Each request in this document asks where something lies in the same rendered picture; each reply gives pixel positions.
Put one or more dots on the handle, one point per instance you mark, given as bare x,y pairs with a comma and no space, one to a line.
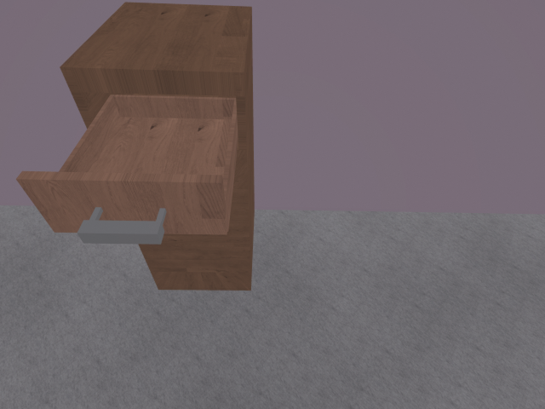
95,231

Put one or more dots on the cabinet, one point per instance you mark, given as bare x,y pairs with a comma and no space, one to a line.
192,50

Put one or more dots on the drawer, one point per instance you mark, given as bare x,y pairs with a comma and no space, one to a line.
142,153

